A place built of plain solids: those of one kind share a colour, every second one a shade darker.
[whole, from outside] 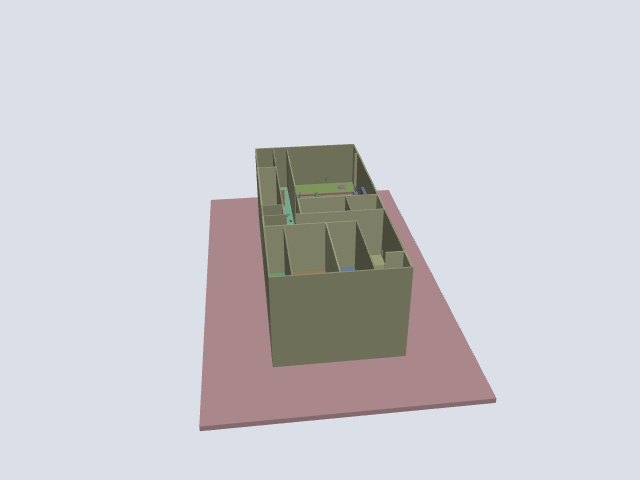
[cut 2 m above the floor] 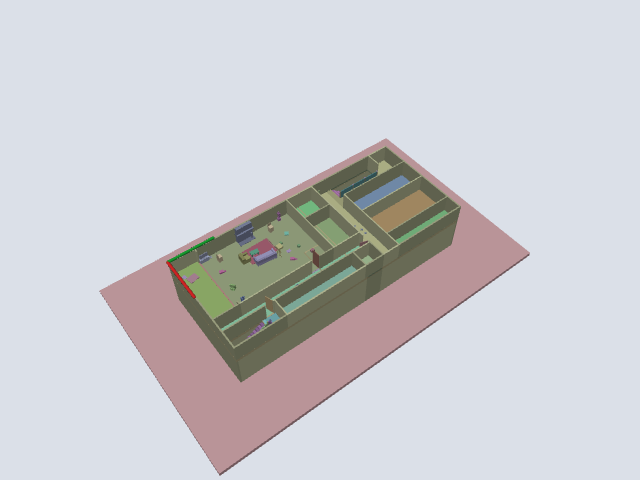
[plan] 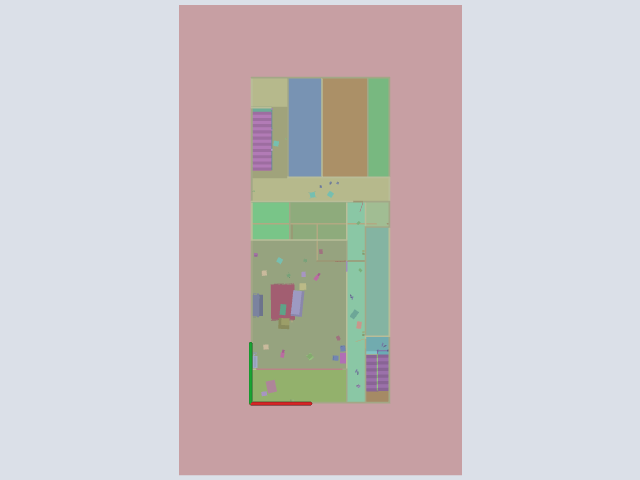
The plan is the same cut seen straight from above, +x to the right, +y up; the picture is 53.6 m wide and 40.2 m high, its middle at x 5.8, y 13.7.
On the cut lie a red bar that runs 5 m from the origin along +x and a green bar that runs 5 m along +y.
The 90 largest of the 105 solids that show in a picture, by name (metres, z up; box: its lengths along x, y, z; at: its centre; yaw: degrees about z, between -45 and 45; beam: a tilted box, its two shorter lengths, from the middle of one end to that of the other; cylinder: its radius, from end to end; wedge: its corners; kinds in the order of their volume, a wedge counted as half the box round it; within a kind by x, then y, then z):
{
 "under_1": {"box": [23.69, 39.38, 0.5], "at": [5.84, 13.69, -0.33]},
 "wall_1": {"box": [0.16, 2.65, 5.05], "at": [0.08, 1.49, 6.61]},
 "wall_2": {"box": [0.16, 10.7, 5.05], "at": [0.08, 8.29, 6.61]},
 "wall_3": {"box": [0.16, 3.08, 5.05], "at": [0.08, 15.31, 6.61]},
 "wall_4": {"box": [0.16, 7.74, 5.05], "at": [0.08, 20.85, 6.61]},
 "wall_5": {"box": [0.16, 10.24, 4.08], "at": [0.08, 22.1, 1.74]},
 "wall_6": {"box": [0.16, 2.37, 5.05], "at": [0.08, 26.04, 6.61]},
 "wall_7": {"box": [0.46, 0.13, 5.05], "at": [0.23, 2.88, 6.61]},
 "wall_8": {"box": [1.73, 0.13, 5.05], "at": [0.86, 24.79, 6.61]},
 "wall_9": {"box": [0.13, 8.21, 5.05], "at": [3.12, 23.11, 6.61]},
 "wall_10": {"box": [0.13, 3.08, 5.05], "at": [3.27, 15.31, 6.61]},
 "wall_11": {"box": [8.11, 0.13, 5.05], "at": [4.05, 13.71, 6.61]},
 "wall_12": {"box": [8.58, 0.13, 5.05], "at": [4.29, 16.91, 6.61]},
 "wall_13": {"box": [11.69, 0.16, 9.43], "at": [5.84, 0.08, 4.42]},
 "wall_14": {"box": [11.69, 0.16, 9.43], "at": [5.84, 27.3, 4.42]},
 "wall_15": {"box": [0.13, 8.21, 5.05], "at": [5.96, 23.11, 6.61]},
 "wall_16": {"box": [8.64, 0.13, 5.05], "at": [7.37, 18.95, 6.61]},
 "wall_17": {"box": [0.13, 2.65, 5.05], "at": [8.04, 1.49, 6.61]},
 "wall_18": {"box": [0.13, 8.1, 5.05], "at": [8.04, 6.99, 6.61]},
 "wall_19": {"box": [0.13, 1.7, 5.05], "at": [8.04, 12.79, 6.61]},
 "wall_20": {"box": [0.13, 3.08, 5.05], "at": [8.04, 15.31, 6.61]},
 "wall_21": {"box": [0.13, 4.45, 5.05], "at": [9.62, 2.38, 6.61]},
 "wall_22": {"box": [0.13, 11.71, 4.08], "at": [9.62, 6.01, 1.74]},
 "wall_23": {"box": [0.13, 9.01, 5.05], "at": [9.62, 10.21, 6.61]},
 "wall_24": {"box": [0.13, 2.0, 5.05], "at": [9.62, 15.85, 6.61]},
 "wall_25": {"box": [0.13, 8.21, 5.05], "at": [9.8, 23.11, 6.61]},
 "wall_26": {"box": [2.29, 0.13, 5.05], "at": [10.54, 16.91, 6.61]},
 "wall_27": {"box": [2.14, 0.13, 5.05], "at": [10.62, 5.64, 6.61]},
 "wall_28": {"box": [2.14, 0.13, 5.05], "at": [10.62, 14.79, 6.61]},
 "wall_29": {"box": [0.16, 5.42, 5.05], "at": [11.61, 2.87, 6.61]},
 "wall_30": {"box": [0.16, 14.84, 4.08], "at": [11.61, 7.58, 1.74]},
 "wall_31": {"box": [0.16, 9.01, 5.05], "at": [11.61, 10.21, 6.61]},
 "wall_32": {"box": [0.16, 2.0, 5.05], "at": [11.61, 15.85, 6.61]},
 "wall_33": {"box": [0.16, 1.72, 4.08], "at": [11.61, 15.99, 1.74]},
 "wall_34": {"box": [0.16, 1.9, 5.05], "at": [11.61, 17.93, 6.61]},
 "wall_35": {"box": [0.16, 10.24, 4.08], "at": [11.61, 22.1, 1.74]},
 "wall_36": {"box": [0.16, 8.21, 5.05], "at": [11.61, 23.11, 6.61]},
 "front_stair_1": {"box": [1.57, 0.29, 4.18], "at": [0.94, 19.62, 1.79]},
 "front_stair_2": {"box": [1.57, 0.55, 3.97], "at": [0.94, 19.75, 1.69]},
 "front_stair_3": {"box": [1.57, 0.81, 3.77], "at": [0.94, 19.88, 1.58]},
 "front_stair_4": {"box": [1.57, 1.07, 3.56], "at": [0.94, 20.01, 1.48]},
 "front_stair_5": {"box": [1.57, 1.33, 3.36], "at": [0.94, 20.14, 1.38]},
 "front_stair_6": {"box": [1.57, 1.59, 3.16], "at": [0.94, 20.27, 1.28]},
 "front_stair_7": {"box": [1.57, 1.85, 2.95], "at": [0.94, 20.4, 1.18]},
 "front_stair_8": {"box": [1.57, 2.11, 2.75], "at": [0.94, 20.53, 1.07]},
 "front_stair_9": {"box": [1.57, 2.37, 2.54], "at": [0.94, 20.66, 0.97]},
 "front_stair_10": {"box": [1.57, 2.63, 2.34], "at": [0.94, 20.79, 0.87]},
 "front_stair_11": {"box": [1.57, 2.89, 2.14], "at": [0.94, 20.92, 0.77]},
 "front_stair_12": {"box": [1.57, 3.15, 1.93], "at": [0.94, 21.05, 0.67]},
 "front_stair_13": {"box": [1.57, 3.41, 1.73], "at": [0.94, 21.18, 0.56]},
 "front_stair_14": {"box": [1.57, 3.67, 1.52], "at": [0.94, 21.31, 0.46]},
 "front_stair_15": {"box": [1.57, 3.93, 1.32], "at": [0.94, 21.44, 0.36]},
 "front_stair_16": {"box": [1.57, 4.19, 1.12], "at": [0.94, 21.57, 0.26]},
 "front_stair_17": {"box": [1.57, 4.45, 0.91], "at": [0.94, 21.7, 0.16]},
 "front_stair_18": {"box": [1.57, 4.71, 0.71], "at": [0.94, 21.83, 0.05]},
 "front_stair_19": {"box": [1.57, 4.97, 0.5], "at": [0.94, 21.96, -0.05]},
 "back_stair_1": {"box": [0.87, 3.08, 2.51], "at": [10.12, 2.55, 0.95]},
 "back_stair_2": {"box": [0.87, 2.25, 3.02], "at": [10.12, 2.97, 1.21]},
 "back_stair_3": {"box": [0.87, 1.41, 3.53], "at": [10.12, 3.38, 1.47]},
 "back_stair_4": {"box": [0.87, 0.58, 4.04], "at": [10.12, 3.8, 1.72]},
 "back_stair_5": {"box": [0.87, 0.58, 2.0], "at": [11.1, 1.32, 0.7]},
 "back_stair_6": {"box": [0.87, 1.41, 1.49], "at": [11.1, 1.74, 0.45]},
 "back_stair_7": {"box": [0.87, 2.25, 0.98], "at": [11.1, 2.15, 0.19]},
 "back_stair_8": {"box": [0.87, 3.08, 0.47], "at": [11.1, 2.57, -0.07]},
 "upper_floor_lodge_room_1": {"box": [7.82, 10.7, 0.16], "at": [4.07, 8.29, 4.0]},
 "upper_floor_dais_1": {"box": [7.82, 2.65, 0.35], "at": [4.07, 1.49, 4.1]},
 "upper_floor_upper_hall_1": {"box": [2.89, 2.37, 0.16], "at": [1.6, 26.04, 4.0]},
 "upper_floor_upper_hall_2": {"box": [1.32, 5.37, 0.16], "at": [2.39, 22.16, 4.0]},
 "upper_floor_upper_hall_3": {"box": [11.37, 1.9, 0.16], "at": [5.84, 17.93, 4.0]},
 "upper_floor_committee_1": {"box": [3.71, 8.21, 0.16], "at": [7.88, 23.11, 4.0]},
 "floor_stair_hall_1": {"box": [2.89, 2.8, 0.5], "at": [1.6, 25.82, -0.25]},
 "upper_floor_side_passage_1": {"box": [1.44, 16.69, 0.16], "at": [8.83, 8.51, 4.0]},
 "back_stair_landing_1": {"box": [1.85, 0.87, 2.34], "at": [10.61, 0.59, 0.87]},
 "upper_floor_sec_1": {"box": [2.72, 8.21, 0.16], "at": [4.54, 23.11, 4.0]},
 "wall_band_1": {"box": [10.56, 0.13, 0.31], "at": [5.28, 15.06, 3.92]},
 "wall_band_2": {"box": [11.69, 0.16, 0.31], "at": [5.84, 0.08, 3.92]},
 "wall_band_3": {"box": [0.13, 11.71, 0.31], "at": [9.62, 6.01, 3.92]},
 "wall_band_4": {"box": [0.16, 14.84, 0.31], "at": [11.61, 7.58, 3.92]},
 "wall_band_5": {"box": [0.16, 10.24, 0.31], "at": [11.61, 22.1, 3.92]},
 "upper_floor_regalia_store_1": {"box": [1.85, 9.01, 0.16], "at": [10.61, 10.21, 4.0]},
 "upper_floor_anteroom_1": {"box": [4.65, 3.08, 0.16], "at": [5.66, 15.31, 4.0]},
 "upper_floor_store_1": {"box": [1.66, 8.21, 0.16], "at": [10.7, 23.11, 4.0]},
 "fireplace_1": {"box": [0.36, 1.8, 2.87], "at": [0.35, 8.22, 5.51]},
 "upper_floor_preparation_room_1": {"box": [3.04, 3.08, 0.16], "at": [1.68, 15.31, 4.0]},
 "sofa_1": {"box": [0.93, 2.16, 0.34], "at": [3.92, 8.38, 4.36], "yaw": -6.0},
 "upper_floor_wc_1": {"box": [1.85, 2.0, 0.16], "at": [10.61, 15.85, 4.0]},
 "rug_1": {"box": [2.0, 2.9, 0.08], "at": [2.69, 8.51, 4.05], "yaw": 0.8},
 "front_stair_guard_1": {"box": [0.08, 5.24, 0.95], "at": [1.77, 22.1, 4.55]},
 "upper_floor_back_landing_1": {"box": [1.85, 1.19, 0.16], "at": [10.61, 4.99, 4.0]},
 "upper_floor_gap_dais_step_1": {"box": [7.22, 0.13, 0.35], "at": [4.07, 2.88, 4.1]}
}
